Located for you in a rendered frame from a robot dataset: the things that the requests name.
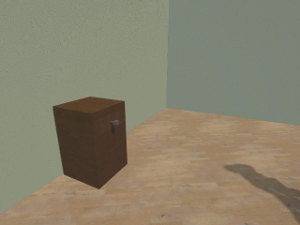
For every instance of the drawer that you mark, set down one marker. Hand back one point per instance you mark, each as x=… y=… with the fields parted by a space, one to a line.
x=104 y=124

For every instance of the handle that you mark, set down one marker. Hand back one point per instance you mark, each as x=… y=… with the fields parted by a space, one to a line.
x=115 y=122

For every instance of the cabinet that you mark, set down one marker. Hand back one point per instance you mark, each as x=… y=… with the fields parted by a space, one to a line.
x=88 y=158

